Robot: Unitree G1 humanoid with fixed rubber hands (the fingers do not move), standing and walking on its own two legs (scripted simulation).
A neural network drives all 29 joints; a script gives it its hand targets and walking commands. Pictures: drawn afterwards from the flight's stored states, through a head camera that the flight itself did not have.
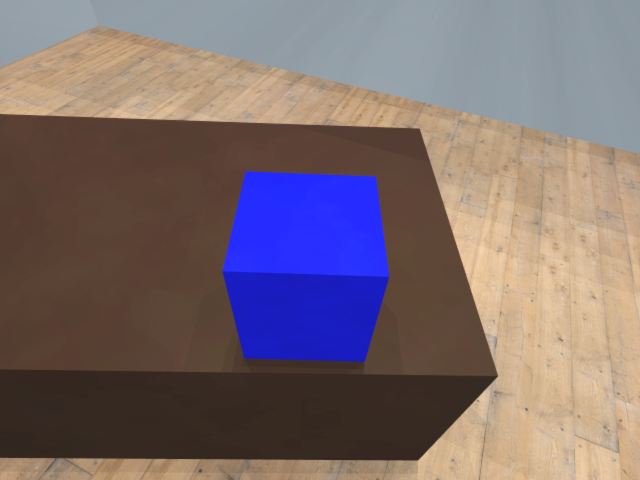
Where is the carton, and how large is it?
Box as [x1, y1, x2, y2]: [222, 171, 388, 361]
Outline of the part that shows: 246,171 222,271 244,357 364,361 388,278 375,177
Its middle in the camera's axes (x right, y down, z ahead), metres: -0.02 +0.06 +0.64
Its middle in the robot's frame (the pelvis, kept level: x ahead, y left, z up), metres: +0.46 +0.03 -0.04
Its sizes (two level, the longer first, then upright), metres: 0.210 0.200 0.250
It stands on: a pedestal, 0.61 m high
